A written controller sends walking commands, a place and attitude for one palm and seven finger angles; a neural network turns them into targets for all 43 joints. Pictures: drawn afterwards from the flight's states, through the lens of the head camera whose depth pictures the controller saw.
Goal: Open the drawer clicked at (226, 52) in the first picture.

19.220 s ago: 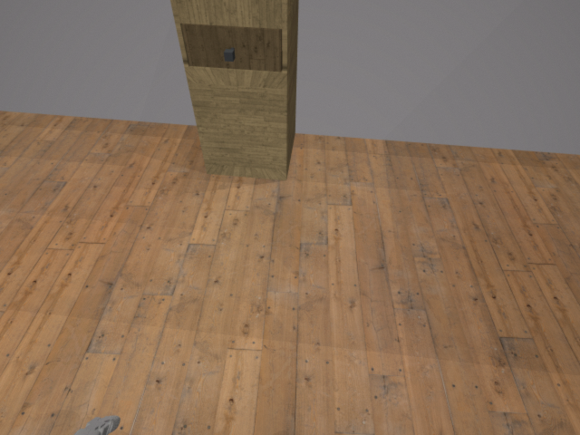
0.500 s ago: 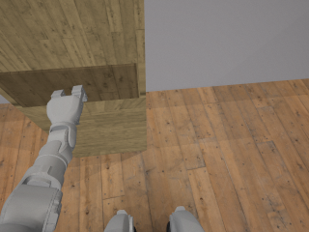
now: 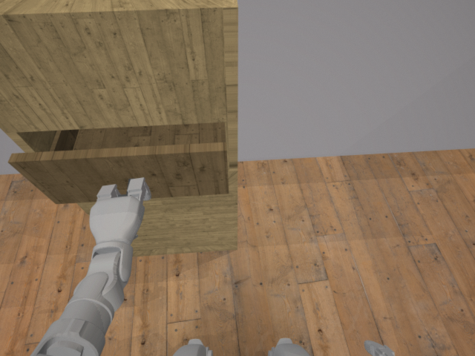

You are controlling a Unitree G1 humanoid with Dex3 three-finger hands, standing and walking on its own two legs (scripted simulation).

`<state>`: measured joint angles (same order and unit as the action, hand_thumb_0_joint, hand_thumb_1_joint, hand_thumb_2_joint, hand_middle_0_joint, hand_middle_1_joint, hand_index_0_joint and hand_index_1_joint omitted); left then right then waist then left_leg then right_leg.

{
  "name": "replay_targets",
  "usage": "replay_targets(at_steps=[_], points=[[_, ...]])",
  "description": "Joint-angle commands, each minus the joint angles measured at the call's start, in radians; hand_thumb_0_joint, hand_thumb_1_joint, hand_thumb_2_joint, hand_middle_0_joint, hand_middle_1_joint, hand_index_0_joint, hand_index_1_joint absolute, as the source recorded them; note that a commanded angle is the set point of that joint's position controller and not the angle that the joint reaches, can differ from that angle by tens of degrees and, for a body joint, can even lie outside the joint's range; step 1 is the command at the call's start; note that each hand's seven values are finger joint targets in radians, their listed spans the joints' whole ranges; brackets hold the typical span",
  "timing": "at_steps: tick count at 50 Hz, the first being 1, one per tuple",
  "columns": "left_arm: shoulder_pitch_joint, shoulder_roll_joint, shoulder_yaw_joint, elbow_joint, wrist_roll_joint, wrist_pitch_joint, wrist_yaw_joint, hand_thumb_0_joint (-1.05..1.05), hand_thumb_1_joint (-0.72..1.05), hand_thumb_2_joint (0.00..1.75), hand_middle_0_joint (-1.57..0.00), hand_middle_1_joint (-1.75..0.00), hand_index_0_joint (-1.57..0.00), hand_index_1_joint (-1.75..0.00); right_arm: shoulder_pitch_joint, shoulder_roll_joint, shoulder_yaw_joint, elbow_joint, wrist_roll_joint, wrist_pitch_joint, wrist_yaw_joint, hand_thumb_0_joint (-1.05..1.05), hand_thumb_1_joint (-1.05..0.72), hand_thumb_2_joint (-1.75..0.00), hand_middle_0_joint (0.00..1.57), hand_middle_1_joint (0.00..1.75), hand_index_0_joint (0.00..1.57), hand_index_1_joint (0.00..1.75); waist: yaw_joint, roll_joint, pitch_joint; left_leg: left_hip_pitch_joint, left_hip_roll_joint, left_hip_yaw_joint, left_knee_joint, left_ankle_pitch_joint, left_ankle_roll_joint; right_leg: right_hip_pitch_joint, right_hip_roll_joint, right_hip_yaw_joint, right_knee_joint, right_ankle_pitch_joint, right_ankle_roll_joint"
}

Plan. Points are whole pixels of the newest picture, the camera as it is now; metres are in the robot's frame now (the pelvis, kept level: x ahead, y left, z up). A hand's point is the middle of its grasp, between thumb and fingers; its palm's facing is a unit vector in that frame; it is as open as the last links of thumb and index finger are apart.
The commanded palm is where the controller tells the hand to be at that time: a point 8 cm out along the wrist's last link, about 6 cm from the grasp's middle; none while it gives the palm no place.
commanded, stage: pull the drawer open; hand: left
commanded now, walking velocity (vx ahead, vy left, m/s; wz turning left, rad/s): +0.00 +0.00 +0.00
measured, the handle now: (130, 197) +0.41 +0.22 -0.04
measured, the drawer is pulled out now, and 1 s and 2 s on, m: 0.07 0.19 0.30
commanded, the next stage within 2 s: none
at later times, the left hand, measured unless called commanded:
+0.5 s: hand (124, 265) +0.28 +0.21 -0.05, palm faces -0.03 -0.07 -1.00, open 6.8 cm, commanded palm +0.26 +0.22 +0.00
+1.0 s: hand (120, 295) +0.23 +0.20 -0.05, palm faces -0.02 -0.08 -1.00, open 6.8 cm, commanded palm +0.21 +0.22 +0.00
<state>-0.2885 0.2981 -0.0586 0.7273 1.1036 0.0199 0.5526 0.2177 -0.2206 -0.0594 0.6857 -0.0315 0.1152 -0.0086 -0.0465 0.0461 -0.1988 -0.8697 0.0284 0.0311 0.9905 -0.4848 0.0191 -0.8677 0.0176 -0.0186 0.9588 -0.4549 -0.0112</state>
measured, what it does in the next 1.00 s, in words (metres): stands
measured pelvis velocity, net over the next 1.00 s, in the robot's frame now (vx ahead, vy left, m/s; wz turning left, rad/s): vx -0.02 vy -0.02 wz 0.02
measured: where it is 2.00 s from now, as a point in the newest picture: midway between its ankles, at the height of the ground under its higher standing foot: outside the picture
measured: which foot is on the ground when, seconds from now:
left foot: down 0.00-1.00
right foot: down 0.00-1.00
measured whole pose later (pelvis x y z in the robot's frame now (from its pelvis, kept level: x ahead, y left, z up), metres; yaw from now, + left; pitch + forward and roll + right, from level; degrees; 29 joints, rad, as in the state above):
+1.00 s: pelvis -0.02 -0.02 -0.01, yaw +1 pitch +16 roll +0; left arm 0.13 0.28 -0.09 0.38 1.11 0.00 0.58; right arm 0.15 -0.22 -0.04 0.65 -0.04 0.07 -0.03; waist 0.00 0.04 -0.18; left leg -0.83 0.02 0.02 1.03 -0.48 -0.01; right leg -0.84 0.01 -0.03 1.03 -0.48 -0.04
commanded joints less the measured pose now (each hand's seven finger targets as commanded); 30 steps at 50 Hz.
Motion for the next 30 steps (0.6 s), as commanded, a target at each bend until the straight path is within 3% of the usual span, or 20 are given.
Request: replay_targets(at_steps=[1, 6, 8, 10, 18, 19, 23, 27, 30], points=[[-0.15, 0.192, 0.075, -0.228, 0.001, 0.022, 0.042, 0.0, 0.9, 0.9, -0.4, -1.35, -0.4, -1.35, 0.045, -0.145, -0.047, -0.101, 0.003, -0.021, -0.021, 0.0, -0.9, -0.9, 0.2, 0.3, 0.2, 0.3, 0.025, 0.0, -0.334, 0.28, -0.038, -0.011, -0.098, 0.48, 0.014, 0.236, 0.029, -0.019, -0.101, 0.471, -0.033], [-0.091, 0.194, 0.086, -0.273, 0.021, 0.012, 0.055, 0.0, 0.9, 0.9, -0.4, -1.35, -0.4, -1.35, 0.015, -0.14, -0.045, -0.113, -0.003, -0.027, -0.023, 0.0, -0.9, -0.9, 0.2, 0.3, 0.2, 0.3, 0.039, 0.016, -0.326, 0.286, -0.041, -0.01, -0.096, 0.464, 0.011, 0.225, 0.028, -0.02, -0.094, 0.444, -0.038], [-0.087, 0.164, 0.059, -0.299, 0.027, 0.01, 0.061, 0.0, 0.9, 0.9, -0.4, -1.35, -0.4, -1.35, 0.007, -0.136, -0.045, -0.119, -0.004, -0.031, -0.021, 0.0, -0.9, -0.9, 0.2, 0.3, 0.2, 0.3, 0.03, 0.011, -0.315, 0.287, -0.041, -0.011, -0.092, 0.455, 0.011, 0.213, 0.028, -0.024, -0.094, 0.437, -0.038], [-0.049, 0.162, 0.064, -0.328, 0.03, 0.011, 0.067, 0.0, 0.9, 0.9, -0.4, -1.35, -0.4, -1.35, -0.001, -0.135, -0.046, -0.124, -0.006, -0.035, -0.019, 0.0, -0.9, -0.9, 0.2, 0.3, 0.2, 0.3, 0.039, 0.022, -0.327, 0.293, -0.042, -0.012, -0.087, 0.464, 0.009, 0.215, 0.028, -0.022, -0.087, 0.443, -0.039], [0.05, 0.136, 0.049, -0.407, 0.015, 0.025, 0.075, 0.0, 0.9, 0.9, -0.4, -1.35, -0.4, -1.35, -0.038, -0.129, -0.043, -0.144, -0.005, -0.05, -0.02, 0.0, -0.9, -0.9, 0.2, 0.3, 0.2, 0.3, 0.041, -0.017, -0.311, 0.272, -0.05, -0.007, -0.089, 0.396, 0.012, 0.24, 0.024, -0.018, -0.093, 0.427, -0.035], [0.058, 0.162, 0.075, -0.418, 0.012, 0.026, 0.075, 0.0, 0.9, 0.9, -0.4, -1.35, -0.4, -1.35, -0.044, -0.132, -0.041, -0.144, -0.007, -0.051, -0.023, 0.0, -0.9, -0.9, 0.2, 0.3, 0.2, 0.3, 0.049, -0.01, -0.317, 0.272, -0.051, -0.007, -0.087, 0.405, 0.011, 0.252, 0.024, -0.013, -0.09, 0.442, -0.038], [0.096, 0.161, 0.074, -0.422, 0.011, 0.023, 0.075, 0.0, 0.9, 0.9, -0.4, -1.35, -0.4, -1.35, -0.061, -0.128, -0.036, -0.147, -0.004, -0.059, -0.028, 0.0, -0.9, -0.9, 0.2, 0.3, 0.2, 0.3, 0.047, -0.041, -0.271, 0.242, -0.056, -0.004, -0.092, 0.336, 0.013, 0.242, 0.02, -0.009, -0.101, 0.391, -0.034], [0.099, 0.182, 0.088, -0.441, 0.015, 0.012, 0.078, 0.0, 0.9, 0.9, -0.4, -1.35, -0.4, -1.35, -0.075, -0.126, -0.031, -0.145, -0.005, -0.064, -0.034, 0.0, -0.9, -0.9, 0.2, 0.3, 0.2, 0.3, 0.053, -0.019, -0.265, 0.229, -0.059, -0.004, -0.09, 0.301, 0.013, 0.233, 0.018, 0.0, -0.099, 0.352, -0.034], [0.182, 0.186, 0.105, -0.456, 0.016, 0.01, 0.083, 0.0, 0.9, 0.9, -0.4, -1.35, -0.4, -1.35, -0.088, -0.123, -0.03, -0.154, -0.007, -0.066, -0.033, 0.0, -0.9, -0.9, 0.2, 0.3, 0.2, 0.3, 0.075, -0.003, -0.275, 0.236, -0.062, -0.002, -0.091, 0.314, 0.01, 0.242, 0.018, 0.0, -0.092, 0.36, -0.039]])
